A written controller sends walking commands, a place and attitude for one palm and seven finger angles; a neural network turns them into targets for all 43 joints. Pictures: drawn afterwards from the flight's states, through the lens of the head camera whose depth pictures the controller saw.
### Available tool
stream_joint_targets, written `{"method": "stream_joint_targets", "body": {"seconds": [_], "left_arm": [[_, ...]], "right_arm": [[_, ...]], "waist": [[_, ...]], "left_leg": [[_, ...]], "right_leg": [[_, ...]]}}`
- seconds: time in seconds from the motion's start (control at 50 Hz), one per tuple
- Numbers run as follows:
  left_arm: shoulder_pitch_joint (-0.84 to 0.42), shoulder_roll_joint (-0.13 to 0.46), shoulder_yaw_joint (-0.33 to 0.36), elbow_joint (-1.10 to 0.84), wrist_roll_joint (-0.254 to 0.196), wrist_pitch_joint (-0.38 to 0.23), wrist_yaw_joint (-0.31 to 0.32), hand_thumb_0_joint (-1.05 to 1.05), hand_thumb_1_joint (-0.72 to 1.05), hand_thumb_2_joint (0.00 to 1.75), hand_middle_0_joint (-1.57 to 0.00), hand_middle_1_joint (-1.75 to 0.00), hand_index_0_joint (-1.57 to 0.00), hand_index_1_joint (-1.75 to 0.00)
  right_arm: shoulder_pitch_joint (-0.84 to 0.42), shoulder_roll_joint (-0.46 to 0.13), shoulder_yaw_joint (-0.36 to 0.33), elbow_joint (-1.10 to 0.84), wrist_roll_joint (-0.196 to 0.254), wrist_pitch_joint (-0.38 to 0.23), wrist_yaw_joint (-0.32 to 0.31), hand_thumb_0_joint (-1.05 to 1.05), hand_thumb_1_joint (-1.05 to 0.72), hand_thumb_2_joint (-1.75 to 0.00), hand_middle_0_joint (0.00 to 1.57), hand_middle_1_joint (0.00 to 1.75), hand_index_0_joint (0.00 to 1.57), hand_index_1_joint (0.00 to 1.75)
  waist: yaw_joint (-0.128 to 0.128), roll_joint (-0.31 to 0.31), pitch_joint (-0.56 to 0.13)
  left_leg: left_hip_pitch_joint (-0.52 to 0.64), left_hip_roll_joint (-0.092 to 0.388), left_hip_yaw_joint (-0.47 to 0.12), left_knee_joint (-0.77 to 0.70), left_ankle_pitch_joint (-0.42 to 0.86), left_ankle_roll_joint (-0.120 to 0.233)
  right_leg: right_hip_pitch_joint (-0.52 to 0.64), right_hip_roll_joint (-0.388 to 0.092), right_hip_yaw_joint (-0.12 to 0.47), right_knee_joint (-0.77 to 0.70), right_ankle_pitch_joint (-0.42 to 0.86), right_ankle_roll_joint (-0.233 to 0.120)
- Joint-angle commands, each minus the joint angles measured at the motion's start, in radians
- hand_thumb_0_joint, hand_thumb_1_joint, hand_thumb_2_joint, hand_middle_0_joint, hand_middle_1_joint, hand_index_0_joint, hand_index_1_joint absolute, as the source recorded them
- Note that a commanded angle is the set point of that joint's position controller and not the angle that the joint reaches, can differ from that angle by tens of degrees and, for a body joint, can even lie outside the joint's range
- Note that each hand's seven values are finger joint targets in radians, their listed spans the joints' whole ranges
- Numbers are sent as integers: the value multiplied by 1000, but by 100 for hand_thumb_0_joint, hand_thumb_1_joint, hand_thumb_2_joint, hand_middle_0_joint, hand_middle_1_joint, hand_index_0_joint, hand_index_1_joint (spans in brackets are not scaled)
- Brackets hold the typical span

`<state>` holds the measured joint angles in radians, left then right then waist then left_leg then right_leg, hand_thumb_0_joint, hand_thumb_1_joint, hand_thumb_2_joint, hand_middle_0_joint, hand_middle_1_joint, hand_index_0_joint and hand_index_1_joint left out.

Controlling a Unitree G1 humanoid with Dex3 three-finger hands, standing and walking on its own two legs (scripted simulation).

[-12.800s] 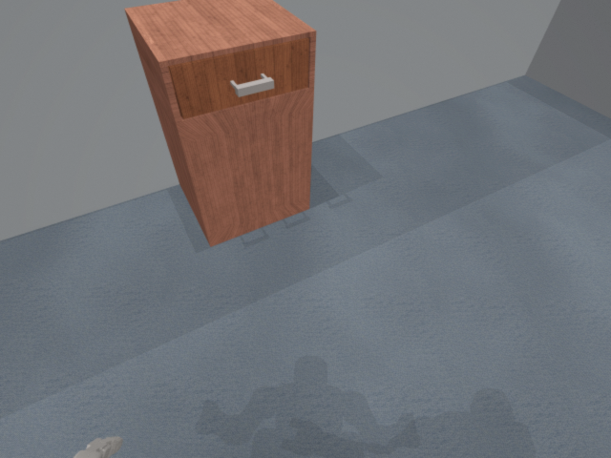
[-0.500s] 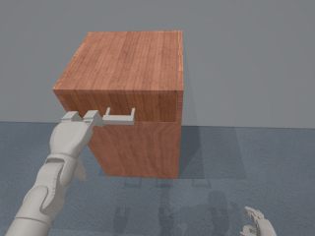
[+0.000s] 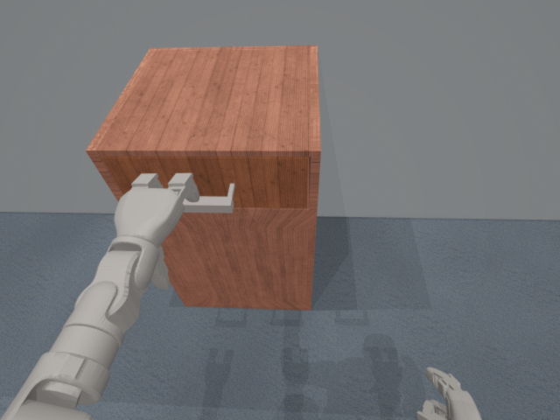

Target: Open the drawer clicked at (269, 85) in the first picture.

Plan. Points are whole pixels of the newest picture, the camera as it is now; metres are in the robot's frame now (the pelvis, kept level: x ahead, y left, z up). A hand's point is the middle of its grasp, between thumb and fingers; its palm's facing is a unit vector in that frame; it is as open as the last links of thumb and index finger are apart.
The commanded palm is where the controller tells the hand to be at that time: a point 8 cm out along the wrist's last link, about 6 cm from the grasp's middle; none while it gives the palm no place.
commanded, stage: move the hooked fingers above the handle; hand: left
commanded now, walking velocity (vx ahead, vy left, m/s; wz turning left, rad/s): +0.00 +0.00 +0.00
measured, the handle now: (207, 196) +0.55 +0.23 -0.07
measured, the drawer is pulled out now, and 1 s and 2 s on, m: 0.00 0.00 0.00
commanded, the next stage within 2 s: none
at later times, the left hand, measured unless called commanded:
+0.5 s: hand (181, 211) +0.43 +0.22 +0.02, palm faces +0.00 -0.01 -1.00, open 13.9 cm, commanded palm +0.40 +0.22 +0.08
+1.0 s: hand (189, 203) +0.47 +0.23 -0.01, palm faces -0.07 +0.01 -1.00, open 13.9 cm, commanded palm +0.46 +0.22 +0.04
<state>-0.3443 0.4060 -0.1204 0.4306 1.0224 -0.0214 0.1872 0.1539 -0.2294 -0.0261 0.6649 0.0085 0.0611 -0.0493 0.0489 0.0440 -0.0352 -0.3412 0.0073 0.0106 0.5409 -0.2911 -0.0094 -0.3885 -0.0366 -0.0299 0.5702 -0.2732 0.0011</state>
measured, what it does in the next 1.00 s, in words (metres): stands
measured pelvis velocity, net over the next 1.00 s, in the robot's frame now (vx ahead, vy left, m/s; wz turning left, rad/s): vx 0.00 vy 0.01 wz -0.03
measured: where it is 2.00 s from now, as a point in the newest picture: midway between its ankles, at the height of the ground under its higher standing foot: outside the picture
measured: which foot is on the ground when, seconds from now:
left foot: down 0.00-1.00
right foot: down 0.00-1.00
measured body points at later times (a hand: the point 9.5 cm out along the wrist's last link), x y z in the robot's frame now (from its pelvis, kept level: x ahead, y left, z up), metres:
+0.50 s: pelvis +0.01 +0.00 -0.01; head +0.07 -0.02 +0.44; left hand +0.42 +0.22 +0.08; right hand +0.08 -0.27 -0.15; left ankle -0.01 +0.13 -0.73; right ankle +0.01 -0.12 -0.73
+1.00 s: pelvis +0.00 +0.01 -0.02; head +0.10 -0.01 +0.42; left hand +0.47 +0.22 +0.05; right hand +0.03 -0.27 -0.16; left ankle -0.01 +0.13 -0.73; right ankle +0.01 -0.12 -0.73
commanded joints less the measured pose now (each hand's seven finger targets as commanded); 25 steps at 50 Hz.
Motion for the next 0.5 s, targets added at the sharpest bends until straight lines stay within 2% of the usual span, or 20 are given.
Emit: {"method": "stream_joint_targets", "body": {"seconds": [0.0, 0.06, 0.1, 0.12, 0.16, 0.22, 0.28, 0.3, 0.34, 0.36, 0.4, 0.44, 0.46, 0.48], "left_arm": [[-421, 202, 111, -82, 19, 22, 64, 0, -50, 30, -30, -120, -30, -120], [-394, 174, 94, -53, 17, 35, 64, 0, -50, 30, -30, -120, -30, -120], [-407, 199, 114, -29, 15, 29, 62, 0, -50, 30, -30, -120, -30, -120], [-408, 188, 106, -6, 15, 28, 61, 0, -50, 30, -30, -120, -30, -120], [-460, 188, 101, -16, 18, 11, 67, 0, -50, 30, -30, -120, -30, -120], [-486, 226, 144, 12, 33, -13, 96, 0, -50, 30, -30, -120, -30, -120], [-516, 254, 175, 32, 44, -30, 131, 0, -50, 30, -30, -120, -30, -120], [-539, 238, 160, 56, 47, -30, 144, 0, -50, 30, -30, -120, -30, -120], [-560, 249, 170, 106, 58, -24, 165, 0, -50, 30, -30, -120, -30, -120], [-563, 237, 160, 122, 62, -17, 173, 0, -50, 30, -30, -120, -30, -120], [-563, 256, 176, 142, 64, -7, 181, 0, -50, 30, -30, -120, -30, -120], [-561, 211, 136, 179, 57, 7, 176, 0, -50, 30, -30, -120, -30, -120], [-566, 215, 137, 200, 57, 11, 171, 0, -50, 30, -30, -120, -30, -120], [-590, 192, 113, 211, 52, 10, 163, 0, -50, 30, -30, -120, -30, -120]], "right_arm": [[-12, -128, -44, -104, -2, -35, -3, 0, -90, -90, 20, 30, 20, 30], [9, -131, -56, -110, -2, -30, 3, 0, -90, -90, 20, 30, 20, 30], [25, -139, -59, -111, -2, -27, 3, 0, -90, -90, 20, 30, 20, 30], [27, -139, -60, -110, 1, -25, 3, 0, -90, -90, 20, 30, 20, 30], [48, -143, -65, -104, -1, -24, 3, 0, -90, -90, 20, 30, 20, 30], [75, -144, -75, -93, -4, -23, 2, 0, -90, -90, 20, 30, 20, 30], [95, -146, -80, -83, -6, -22, 4, 0, -90, -90, 20, 30, 20, 30], [103, -144, -81, -77, -6, -22, 6, 0, -90, -90, 20, 30, 20, 30], [116, -147, -83, -64, -6, -22, 8, 0, -90, -90, 20, 30, 20, 30], [120, -146, -86, -59, -8, -22, 11, 0, -90, -90, 20, 30, 20, 30], [131, -149, -91, -60, -9, -21, 15, 0, -90, -90, 20, 30, 20, 30], [136, -149, -93, -57, -7, -18, 20, 0, -90, -90, 20, 30, 20, 30], [142, -151, -94, -52, -5, -18, 21, 0, -90, -90, 20, 30, 20, 30], [147, -154, -95, -52, -6, -18, 22, 0, -90, -90, 20, 30, 20, 30]], "waist": [[-22, -34, -297], [-17, -45, -353], [-20, -62, -354], [-28, -70, -327], [-38, -66, -342], [-40, -63, -361], [-42, -35, -388], [-54, -40, -370], [-58, -23, -366], [-60, -26, -386], [-57, -18, -434], [-68, -24, -424], [-71, -33, -416], [-87, -49, -415]], "left_leg": [[44, -49, 30, -42, 247, 29], [48, -48, 35, -27, 292, 33], [28, -46, 30, -24, 285, 36], [17, -46, 33, -21, 275, 38], [15, -44, 30, -13, 283, 40], [9, -44, 31, 5, 301, 44], [-5, -47, 30, 19, 317, 41], [-12, -45, 32, 21, 300, 43], [-33, -46, 36, 29, 299, 41], [-26, -46, 39, 36, 313, 42], [-24, -48, 44, 48, 337, 43], [-28, -46, 48, 52, 343, 42], [-38, -45, 48, 52, 335, 43], [-39, -44, 45, 55, 342, 45]], "right_leg": [[127, 52, -7, -49, 211, -39], [149, 52, -3, -32, 270, -41], [151, 53, -3, -26, 267, -40], [135, 54, -4, -26, 262, -40], [123, 54, -2, -17, 272, -39], [117, 57, 1, -3, 290, -40], [112, 59, 1, 13, 301, -43], [92, 58, 0, 12, 292, -40], [73, 60, 0, 22, 291, -42], [74, 61, -1, 27, 308, -42], [97, 61, 4, 33, 341, -41], [84, 63, 1, 33, 356, -39], [79, 63, 1, 33, 351, -38], [78, 64, 1, 30, 357, -37]]}}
